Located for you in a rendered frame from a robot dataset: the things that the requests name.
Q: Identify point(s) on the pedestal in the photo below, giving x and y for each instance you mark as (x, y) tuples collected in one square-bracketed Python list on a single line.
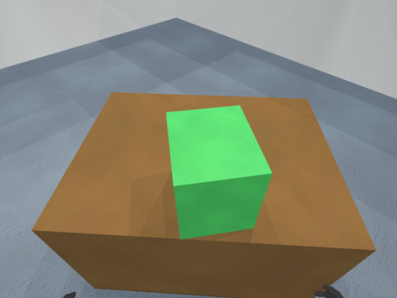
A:
[(113, 216)]

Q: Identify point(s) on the right robot hand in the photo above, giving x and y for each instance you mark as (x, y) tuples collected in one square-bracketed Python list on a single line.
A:
[(329, 292)]

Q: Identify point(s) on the carton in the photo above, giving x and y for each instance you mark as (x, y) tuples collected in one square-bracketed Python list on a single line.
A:
[(220, 175)]

